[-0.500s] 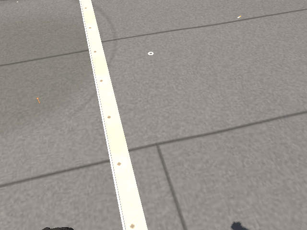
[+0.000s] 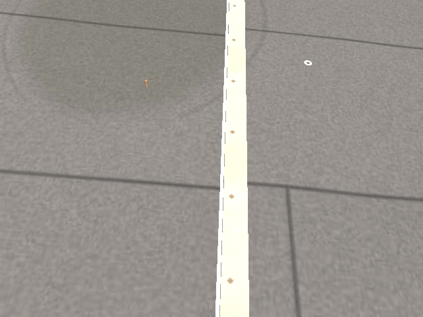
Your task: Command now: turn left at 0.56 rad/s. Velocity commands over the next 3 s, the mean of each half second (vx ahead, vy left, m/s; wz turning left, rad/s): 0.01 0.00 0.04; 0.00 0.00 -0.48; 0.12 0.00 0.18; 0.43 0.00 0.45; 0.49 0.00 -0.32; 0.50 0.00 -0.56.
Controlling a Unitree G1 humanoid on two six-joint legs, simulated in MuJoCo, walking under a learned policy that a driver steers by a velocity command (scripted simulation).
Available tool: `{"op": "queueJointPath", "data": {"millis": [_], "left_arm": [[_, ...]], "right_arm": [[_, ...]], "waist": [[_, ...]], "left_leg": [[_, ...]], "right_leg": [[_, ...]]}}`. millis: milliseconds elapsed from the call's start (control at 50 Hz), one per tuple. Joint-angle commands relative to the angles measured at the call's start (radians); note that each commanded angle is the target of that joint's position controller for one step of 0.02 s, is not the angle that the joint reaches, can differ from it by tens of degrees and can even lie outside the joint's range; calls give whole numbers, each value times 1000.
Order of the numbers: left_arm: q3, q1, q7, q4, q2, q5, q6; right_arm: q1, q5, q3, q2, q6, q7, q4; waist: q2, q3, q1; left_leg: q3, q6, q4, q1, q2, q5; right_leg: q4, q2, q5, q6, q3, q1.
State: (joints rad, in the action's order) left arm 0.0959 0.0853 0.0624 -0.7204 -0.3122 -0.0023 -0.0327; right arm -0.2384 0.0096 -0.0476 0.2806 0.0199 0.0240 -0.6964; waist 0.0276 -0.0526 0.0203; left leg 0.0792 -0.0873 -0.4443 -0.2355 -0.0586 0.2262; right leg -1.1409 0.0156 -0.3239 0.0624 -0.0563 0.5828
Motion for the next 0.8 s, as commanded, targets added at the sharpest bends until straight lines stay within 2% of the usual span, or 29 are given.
{"op": "queueJointPath", "data": {"millis": [20, 140, 220, 240, 280, 300, 320, 340, 360, 380, 400, 420, 460, 480, 520, 540, 560, 580, 600, 620, 640, 660, 680, 700, 740, 800], "left_arm": [[10, -46, -1, 71, -58, -3, 18], [7, -36, -12, 53, -62, -6, 25], [-5, 12, -29, 23, -41, -3, 33], [-9, 15, -34, 19, -39, -3, 36], [-9, 26, -39, 17, -51, -9, 40], [-8, 36, -42, 16, -60, -10, 44], [-7, 42, -44, 18, -76, -6, 49], [-3, 52, -44, 22, -108, 1, 52], [8, 56, -43, 28, -162, -1, 51], [18, 55, -44, 25, -181, -15, 45], [19, 56, -44, 31, -167, -21, 41], [16, 53, -40, 30, -155, -17, 38], [14, 46, -30, 38, -151, -6, 37], [13, 48, -28, 37, -152, -8, 37], [18, 39, -25, 38, -161, -19, 33], [21, 18, -22, 44, -164, -29, 23], [21, -1, -17, 52, -158, -37, 10], [14, 3, -14, 64, -132, -35, 2], [2, 39, -15, 78, -90, -29, -1], [9, 62, -17, 79, -119, -15, 4], [31, 82, -20, 62, -173, -13, 6], [43, 104, -24, 40, -182, -22, -1], [41, 123, -23, 23, -160, -24, -12], [34, 111, -22, 22, -137, -24, -18], [20, 76, -29, 45, -105, -28, -19], [7, 10, -39, 93, -88, -30, -18]], "right_arm": [[-5, 5, -51, 177, -2, 20, 73], [38, -10, -44, 162, 9, 21, 80], [89, -29, -13, 94, 2, 3, 59], [90, -32, -8, 88, -1, -3, 46], [104, -30, -11, 108, -4, -10, 26], [111, -22, -15, 125, -4, -10, 18], [93, -15, -21, 142, -6, -8, 5], [77, -16, -28, 157, -11, -4, 2], [40, -30, -34, 160, -18, -1, 4], [49, -33, -34, 142, -21, 3, 5], [92, -32, -33, 126, -19, 9, 9], [126, -30, -32, 100, -15, 14, 21], [114, -22, -35, 76, -3, 14, 28], [102, -17, -38, 69, -3, 11, 34], [82, -14, -39, 60, -14, 1, 40], [58, -10, -41, 59, -21, -4, 34], [27, -7, -45, 67, -26, -10, 25], [6, -11, -57, 106, -25, -12, 23], [40, -21, -76, 188, -17, -9, 33], [55, -44, -74, 187, -22, -13, 56], [63, -49, -55, 140, -32, -12, 71], [99, -44, -46, 115, -37, -10, 80], [135, -29, -45, 114, -41, -6, 85], [137, -19, -43, 113, -43, 0, 85], [97, -23, -44, 120, -35, 10, 73], [38, -26, -51, 138, -19, 23, 60]], "waist": [[-127, 130, 4], [-161, 106, 15], [-157, 117, 12], [-159, 112, 15], [-151, 89, 5], [-139, 77, -9], [-114, 70, -18], [-80, 84, -12], [3, 110, 26], [79, 115, 28], [107, 104, 4], [150, 95, -3], [208, 99, -7], [208, 103, -1], [181, 117, 7], [162, 129, 20], [142, 143, 33], [76, 155, 22], [-161, 112, -29], [-286, 106, -15], [-189, 99, -19], [-103, 86, -47], [-74, 62, -63], [-81, 51, -50], [-111, 54, -22], [-134, 81, 24]], "left_leg": [[279, -94, 85, 258, 252, -482], [290, -102, 102, 169, 234, -351], [243, -114, 109, 81, 219, -321], [240, -116, 113, 69, 219, -307], [241, -115, 104, 64, 218, -280], [236, -105, 91, 68, 210, -274], [231, -83, 82, 73, 196, -263], [218, -56, 61, 81, 174, -227], [166, -27, 21, 57, 110, -144], [72, 9, -13, 42, 37, -72], [4, 43, -69, 40, -12, -14], [-33, 67, -117, 20, -30, 29], [-38, 86, -211, -23, -43, 146], [-34, 85, -229, -50, -43, 202], [-11, 79, -183, -82, -17, 218], [-15, 78, -91, -41, -10, 150], [-15, 74, 16, 35, 5, 38], [42, 50, 73, 124, 77, -65], [220, -36, 126, 175, 219, -194], [388, -178, 165, 148, 400, -356], [394, -244, 162, 132, 455, -444], [303, -220, 144, 118, 415, -435], [220, -178, 137, 123, 363, -394], [170, -160, 133, 147, 340, -419], [77, -154, 136, 176, 298, -455], [45, -174, 141, 273, 327, -458]], "right_leg": [[72, -13, 32, 22, -47, 122], [242, -37, 30, 39, -37, -7], [396, -72, 18, 25, -11, -204], [438, -71, 15, 21, -3, -244], [543, -58, 32, 4, 13, -293], [629, -46, 91, -9, 25, -318], [713, -47, 202, -27, 16, -346], [714, -73, 336, -48, -23, -374], [663, -118, 532, -80, -75, -414], [674, -144, 537, -130, -125, -393], [726, -176, 473, -173, -193, -357], [763, -207, 439, -207, -259, -343], [791, -249, 443, -261, -352, -350], [789, -249, 441, -268, -374, -368], [754, -247, 485, -256, -398, -417], [730, -221, 483, -233, -378, -411], [699, -182, 435, -201, -350, -378], [625, -126, 319, -157, -300, -301], [478, 5, 76, -91, -154, -124], [278, 47, -272, -47, -73, -50], [61, 12, -315, -27, -113, -25], [-36, -2, -270, -19, -120, -17], [-64, -12, -204, -8, -117, 12], [-78, -20, -149, 4, -113, 48], [-37, -25, -87, 32, -59, 50], [85, -48, -75, 58, -19, 56]]}}
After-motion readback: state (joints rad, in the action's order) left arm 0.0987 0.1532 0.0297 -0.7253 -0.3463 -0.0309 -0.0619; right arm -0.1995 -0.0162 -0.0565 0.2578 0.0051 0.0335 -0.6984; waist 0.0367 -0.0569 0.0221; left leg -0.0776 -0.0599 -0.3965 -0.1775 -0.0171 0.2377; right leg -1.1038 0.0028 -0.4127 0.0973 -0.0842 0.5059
